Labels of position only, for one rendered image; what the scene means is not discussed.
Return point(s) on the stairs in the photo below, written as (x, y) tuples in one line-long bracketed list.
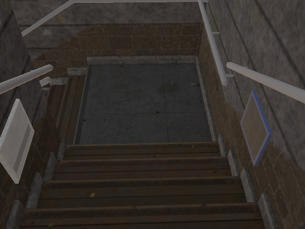
[(155, 185), (64, 103)]

